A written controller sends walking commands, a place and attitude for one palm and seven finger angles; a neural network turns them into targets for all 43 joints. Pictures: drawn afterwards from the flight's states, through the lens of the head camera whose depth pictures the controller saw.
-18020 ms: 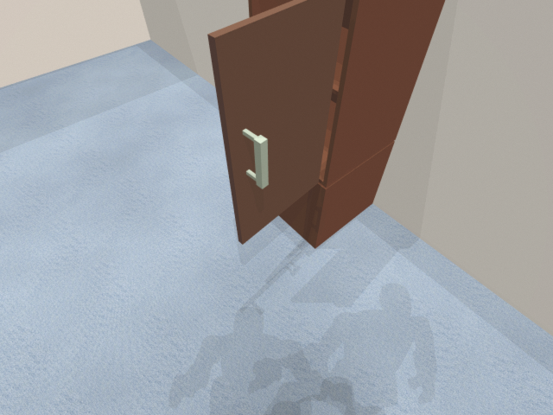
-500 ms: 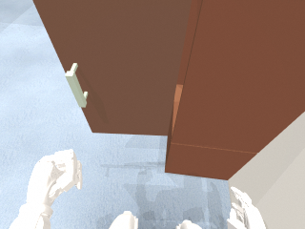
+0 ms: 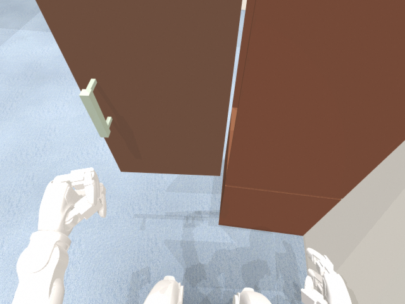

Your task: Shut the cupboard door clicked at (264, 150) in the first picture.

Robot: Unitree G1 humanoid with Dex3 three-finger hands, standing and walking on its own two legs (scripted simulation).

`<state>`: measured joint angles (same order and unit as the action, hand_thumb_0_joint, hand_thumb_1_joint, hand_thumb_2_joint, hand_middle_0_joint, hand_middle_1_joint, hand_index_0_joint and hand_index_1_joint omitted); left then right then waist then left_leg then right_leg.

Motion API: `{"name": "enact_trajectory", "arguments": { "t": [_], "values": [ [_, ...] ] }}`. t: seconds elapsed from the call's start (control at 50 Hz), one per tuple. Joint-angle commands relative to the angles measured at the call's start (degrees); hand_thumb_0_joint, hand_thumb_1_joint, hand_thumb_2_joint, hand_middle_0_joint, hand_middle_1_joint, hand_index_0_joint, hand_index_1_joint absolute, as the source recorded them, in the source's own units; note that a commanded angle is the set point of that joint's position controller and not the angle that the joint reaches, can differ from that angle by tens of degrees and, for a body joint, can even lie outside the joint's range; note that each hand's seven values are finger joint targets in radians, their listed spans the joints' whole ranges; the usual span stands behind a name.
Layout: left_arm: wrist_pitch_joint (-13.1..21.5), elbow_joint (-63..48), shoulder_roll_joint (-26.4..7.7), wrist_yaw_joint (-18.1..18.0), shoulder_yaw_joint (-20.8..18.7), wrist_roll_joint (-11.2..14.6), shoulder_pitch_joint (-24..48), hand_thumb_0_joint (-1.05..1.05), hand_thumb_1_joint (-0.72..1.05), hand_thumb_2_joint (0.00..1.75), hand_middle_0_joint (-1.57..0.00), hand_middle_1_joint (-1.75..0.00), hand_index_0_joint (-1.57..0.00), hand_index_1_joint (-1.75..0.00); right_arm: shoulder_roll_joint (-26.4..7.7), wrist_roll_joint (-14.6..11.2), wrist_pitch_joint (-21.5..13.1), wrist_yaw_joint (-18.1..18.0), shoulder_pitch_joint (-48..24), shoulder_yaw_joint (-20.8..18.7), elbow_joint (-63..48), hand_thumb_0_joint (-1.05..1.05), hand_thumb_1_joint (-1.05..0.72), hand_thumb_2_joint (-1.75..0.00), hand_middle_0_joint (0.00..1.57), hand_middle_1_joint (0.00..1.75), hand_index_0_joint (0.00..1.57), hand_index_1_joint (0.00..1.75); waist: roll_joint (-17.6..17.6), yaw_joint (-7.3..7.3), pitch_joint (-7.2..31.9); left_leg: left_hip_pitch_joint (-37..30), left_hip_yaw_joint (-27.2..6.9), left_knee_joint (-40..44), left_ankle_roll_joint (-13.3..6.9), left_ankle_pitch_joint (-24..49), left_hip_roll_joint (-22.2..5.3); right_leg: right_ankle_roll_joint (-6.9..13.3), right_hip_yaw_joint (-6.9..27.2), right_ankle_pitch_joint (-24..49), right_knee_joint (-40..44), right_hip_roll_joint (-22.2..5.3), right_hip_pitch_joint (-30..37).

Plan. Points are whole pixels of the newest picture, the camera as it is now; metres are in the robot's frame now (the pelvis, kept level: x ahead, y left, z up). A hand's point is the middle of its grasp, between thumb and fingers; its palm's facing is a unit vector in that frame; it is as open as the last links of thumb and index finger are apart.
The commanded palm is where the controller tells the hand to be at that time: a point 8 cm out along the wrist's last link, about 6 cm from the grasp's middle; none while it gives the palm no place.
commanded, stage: bring the fist close to the handle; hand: left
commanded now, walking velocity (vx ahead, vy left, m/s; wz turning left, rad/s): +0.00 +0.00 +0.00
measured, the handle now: (99, 109) +0.51 +0.28 +0.06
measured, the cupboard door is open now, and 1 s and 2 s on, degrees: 95 95 82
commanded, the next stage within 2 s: push the door shut along its arc in 1.14 s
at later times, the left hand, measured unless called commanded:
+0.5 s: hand (100, 153) +0.38 +0.23 +0.07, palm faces +0.02 -1.00 -0.02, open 3.1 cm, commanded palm +0.36 +0.28 +0.07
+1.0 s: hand (105, 134) +0.43 +0.24 +0.07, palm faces +0.01 -1.00 -0.01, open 3.1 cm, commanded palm +0.40 +0.29 +0.07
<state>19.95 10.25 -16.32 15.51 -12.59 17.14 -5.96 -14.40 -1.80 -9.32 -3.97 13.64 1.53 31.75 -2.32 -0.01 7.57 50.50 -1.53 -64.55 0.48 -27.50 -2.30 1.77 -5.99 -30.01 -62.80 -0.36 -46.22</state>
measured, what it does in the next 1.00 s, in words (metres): stands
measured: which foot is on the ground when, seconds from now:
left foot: down 0.00-1.00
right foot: down 0.00-1.00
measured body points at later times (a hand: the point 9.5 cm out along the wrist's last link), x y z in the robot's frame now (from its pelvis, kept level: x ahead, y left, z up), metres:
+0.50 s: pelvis +0.01 +0.01 +0.01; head +0.08 +0.02 +0.45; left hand +0.38 +0.29 +0.07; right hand +0.12 -0.25 -0.09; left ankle +0.04 +0.12 -0.66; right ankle +0.01 -0.10 -0.66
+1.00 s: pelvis +0.01 +0.03 +0.01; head +0.10 +0.04 +0.45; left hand +0.43 +0.29 +0.07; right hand +0.05 -0.24 -0.10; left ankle +0.04 +0.12 -0.66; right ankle +0.01 -0.10 -0.66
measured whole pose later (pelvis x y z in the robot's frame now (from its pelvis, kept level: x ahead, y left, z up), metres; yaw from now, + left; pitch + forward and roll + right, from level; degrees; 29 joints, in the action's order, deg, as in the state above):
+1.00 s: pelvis +0.01 +0.03 +0.01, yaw -3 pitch +18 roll -3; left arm 23.3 49.3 -24.0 18.5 -22.8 12.3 29.3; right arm -15.0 -1.3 -0.9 -1.4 20.5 0.3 35.8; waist -1.2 -5.0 7.1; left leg 53.1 1.8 -61.2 -1.8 -26.3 -2.7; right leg -0.5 -2.6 -26.7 -58.3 0.0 -49.6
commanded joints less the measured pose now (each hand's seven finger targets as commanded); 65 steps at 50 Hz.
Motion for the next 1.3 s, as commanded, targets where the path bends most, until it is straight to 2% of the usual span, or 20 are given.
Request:
{"name": "enact_trajectory", "arguments": {
  "t": [0.0, 0.06, 0.12, 0.16, 0.28, 0.36, 0.48, 0.54, 0.7, 0.72, 0.74, 0.76, 0.8, 0.88, 0.98, 1.02, 1.1, 1.2, 1.26, 1.28],
  "values": [
    [2.09, -6.68, -11.48, 1.53, -6.68, 1.26, 12.91, 0.0, 0.9, 0.9, -1.3, -1.5, -1.3, -1.5, -7.51, -0.43, -2.72, -0.81, -0.32, -3.29, -7.36, 0.0, -0.9, -0.9, 0.2, 0.3, 0.2, 0.3, 0.06, -0.44, 14.96, -8.66, 0.73, 9.99, -1.97, 11.7, 1.91, -0.98, 7.59, 12.99, 12.76, 0.52, 11.58],
    [1.66, -2.21, -11.72, 1.57, -7.95, 1.6, 12.36, 0.0, 0.9, 0.9, -1.3, -1.5, -1.3, -1.5, -7.74, -0.33, -2.08, -0.33, 0.49, -3.37, -7.24, 0.0, -0.9, -0.9, 0.2, 0.3, 0.2, 0.3, 0.99, 0.24, 14.1, -9.15, 0.7, 11.23, -1.85, 13.55, 1.95, -0.95, 6.38, 16.17, 12.34, 0.85, 12.48],
    [2.66, 0.62, -11.54, 1.21, -7.17, 0.7, 20.02, 0.0, 0.9, 0.9, -1.3, -1.5, -1.3, -1.5, -8.05, -0.32, -1.54, -0.08, 0.93, -3.53, -6.43, 0.0, -0.9, -0.9, 0.2, 0.3, 0.2, 0.3, 1.46, -1.26, 12.78, -9.3, 0.65, 11.39, -1.83, 12.57, 1.78, -1.08, 6.0, 15.67, 12.14, 0.76, 10.06],
    [3.5, 2.64, -12.54, 1.05, -7.77, 0.45, 22.57, 0.0, 0.9, 0.9, -1.3, -1.5, -1.3, -1.5, -8.35, -0.25, -1.28, -0.06, 1.19, -3.68, -6.14, 0.0, -0.9, -0.9, 0.2, 0.3, 0.2, 0.3, 1.55, -1.29, 12.91, -9.2, 0.64, 11.28, -1.92, 11.9, 1.8, -1.01, 6.27, 14.46, 12.25, 0.86, 9.8],
    [5.63, 7.35, -15.46, 1.81, -9.4, -0.51, 31.64, 0.0, 0.9, 0.9, -1.3, -1.5, -1.3, -1.5, -8.72, -0.21, -0.19, -0.13, 2.4, -3.99, -4.58, 0.0, -0.9, -0.9, 0.2, 0.3, 0.2, 0.3, -0.27, -1.4, 17.52, -11.19, 0.67, 11.48, -1.98, 13.78, 1.63, -0.76, 6.21, 16.78, 11.17, 0.91, 10.42],
    [5.46, 12.82, -18.19, 2.39, -11.06, -0.95, 37.15, 0.0, 0.9, 0.9, -1.3, -1.5, -1.3, -1.5, -9.09, -0.19, 0.81, -0.3, 3.68, -3.95, -3.18, 0.0, -0.9, -0.9, 0.2, 0.3, 0.2, 0.3, -0.14, -2.06, 17.21, -11.52, 0.32, 11.59, -1.95, 13.88, 1.34, -0.65, 5.74, 16.7, 11.16, 1.35, 9.29],
    [5.17, 17.68, -18.18, 3.58, -10.68, -1.62, 42.66, 0.0, 0.9, 0.9, -1.3, -1.5, -1.3, -1.5, -9.36, -0.19, 1.94, 0.16, 5.49, -4.21, -2.59, 0.0, -0.9, -0.9, 0.2, 0.3, 0.2, 0.3, -3.15, -2.34, 19.7, -15.0, -0.32, 11.8, -1.48, 17.58, 1.0, -0.28, 4.67, 19.28, 10.36, 1.54, 7.04],
    [5.01, 22.93, -19.0, 3.72, -10.76, -2.11, 48.62, 0.0, 0.9, 0.9, -1.3, -1.5, -1.3, -1.5, -9.79, -0.19, 2.66, 0.22, 6.46, -4.2, -1.76, 0.0, -0.9, -0.9, 0.2, 0.3, 0.2, 0.3, -0.51, -3.78, 17.56, -13.33, -0.71, 11.5, -1.63, 15.24, 0.87, -0.46, 4.61, 17.29, 10.75, 1.72, 4.99],
    [6.76, 29.01, -21.22, 3.67, -11.24, -4.17, 58.42, 0.0, 0.9, 0.9, -1.3, -1.5, -1.3, -1.5, -10.2, 0.34, 4.25, 0.63, 8.97, -4.46, -0.36, 0.0, -0.9, -0.9, 0.2, 0.3, 0.2, 0.3, -3.66, -4.68, 22.13, -16.86, -1.66, 10.28, -1.32, 18.56, 0.48, -0.3, 4.16, 17.67, 9.49, 1.84, 1.36],
    [6.76, 31.24, -23.12, 3.55, -12.6, -4.54, 59.53, 0.0, 0.9, 0.9, -1.3, -1.5, -1.3, -1.5, -10.43, 0.39, 4.53, 0.68, 9.24, -4.4, 0.08, 0.0, -0.9, -0.9, 0.2, 0.3, 0.2, 0.3, -3.36, -4.48, 21.45, -15.9, -1.91, 10.41, -1.25, 17.37, 0.39, -0.22, 4.05, 16.63, 9.49, 1.89, 1.06],
    [6.67, 32.26, -23.03, 3.6, -12.75, -4.6, 58.83, 0.0, 0.9, 0.9, -1.3, -1.5, -1.3, -1.5, -10.42, 0.36, 4.88, 0.77, 9.39, -4.43, -0.07, 0.0, -0.9, -0.9, 0.2, 0.3, 0.2, 0.3, -2.84, -4.56, 21.19, -15.53, -1.69, 10.55, -1.38, 17.0, 0.48, -0.27, 4.11, 16.48, 9.78, 1.98, 1.39],
    [6.87, 32.26, -24.89, 3.67, -14.6, -4.57, 57.28, 0.0, 0.9, 0.9, -1.3, -1.5, -1.3, -1.5, -10.7, 0.54, 5.11, 0.85, 9.75, -4.48, -0.38, 0.0, -0.9, -0.9, 0.2, 0.3, 0.2, 0.3, -3.31, -3.37, 22.75, -15.78, -1.8, 10.46, -1.32, 18.5, 0.54, 0.04, 4.02, 17.4, 9.22, 2.16, 2.52],
    [6.79, 31.15, -23.42, 3.96, -13.7, -4.47, 54.6, 0.0, 0.9, 0.9, -1.3, -1.5, -1.3, -1.5, -10.33, 0.41, 5.68, 1.28, 9.75, -4.6, -1.23, 0.0, -0.9, -0.9, 0.2, 0.3, 0.2, 0.3, -3.91, -2.99, 24.3, -17.11, -1.48, 10.89, -1.22, 20.85, 0.48, -0.12, 3.99, 19.04, 9.46, 2.15, 3.49],
    [6.86, 28.18, -20.9, 3.64, -11.77, -3.89, 54.11, 0.0, 0.9, 0.9, -1.3, -1.5, -1.3, -1.5, -10.24, 0.27, 6.38, 1.86, 10.06, -4.92, -1.58, 0.0, -0.9, -0.9, 0.2, 0.3, 0.2, 0.3, -3.95, -3.74, 23.69, -19.37, -1.96, 11.37, -1.11, 22.34, 0.14, -0.29, 3.3, 18.96, 10.01, 2.49, 2.12],
    [7.87, 26.41, -22.65, 2.14, -13.56, -3.84, 54.05, 0.0, 0.9, 0.9, -1.3, -1.5, -1.3, -1.5, -10.21, 0.33, 6.78, 1.63, 9.78, -4.88, -1.3, 0.0, -0.9, -0.9, 0.2, 0.3, 0.2, 0.3, -2.74, -4.06, 21.75, -17.31, -1.37, 11.99, -1.38, 19.64, 0.38, -0.36, 3.67, 18.67, 10.7, 2.53, 3.85],
    [8.3, 26.71, -22.91, 1.97, -13.7, -4.19, 52.91, 0.0, 0.9, 0.9, -1.3, -1.5, -1.3, -1.5, -10.14, 0.33, 6.94, 1.58, 9.48, -4.78, -1.4, 0.0, -0.9, -0.9, 0.2, 0.3, 0.2, 0.3, -3.78, -3.76, 20.8, -16.81, -1.2, 12.49, -1.31, 18.23, 0.49, -0.23, 3.79, 17.59, 10.97, 2.44, 3.86],
    [8.82, 26.87, -20.45, 2.28, -10.59, -4.53, 56.32, 0.0, 0.9, 0.9, -1.3, -1.5, -1.3, -1.5, -9.98, 0.33, 6.81, 1.47, 9.12, -4.63, -0.86, 0.0, -0.9, -0.9, 0.2, 0.3, 0.2, 0.3, -5.71, -5.02, 19.85, -18.79, -1.86, 12.8, -1.17, 16.38, 0.3, -0.13, 3.56, 15.41, 11.35, 2.49, 1.21],
    [8.64, 28.54, -21.18, 2.9, -11.57, -3.89, 54.43, 0.0, 0.9, 0.9, -1.3, -1.5, -1.3, -1.5, -10.14, 0.23, 6.74, 1.35, 8.89, -4.6, -0.89, 0.0, -0.9, -0.9, 0.2, 0.3, 0.2, 0.3, -4.05, -4.26, 20.53, -18.44, -1.78, 12.69, -1.19, 16.77, 0.4, -0.09, 3.64, 16.24, 11.41, 2.42, 2.51],
    [8.19, 30.03, -20.83, 3.44, -10.44, -4.17, 57.13, 0.0, 0.9, 0.9, -1.3, -1.5, -1.3, -1.5, -10.12, 0.21, 6.82, 1.35, 8.88, -4.38, -0.85, 0.0, -0.9, -0.9, 0.2, 0.3, 0.2, 0.3, -2.61, -5.19, 18.96, -16.61, -1.47, 12.03, -1.63, 15.65, 0.66, -0.18, 4.0, 16.43, 11.39, 2.44, 2.62],
    [8.08, 31.76, -22.7, 3.71, -11.69, -4.46, 58.32, 0.0, 0.9, 0.9, -1.3, -1.5, -1.3, -1.5, -10.34, 0.2, 6.94, 1.15, 8.89, -4.35, -0.56, 0.0, -0.9, -0.9, 0.2, 0.3, 0.2, 0.3, -1.32, -5.34, 18.73, -14.83, -1.26, 11.83, -1.73, 14.45, 0.61, -0.37, 4.31, 15.98, 11.45, 2.25, 2.98]
  ]
}}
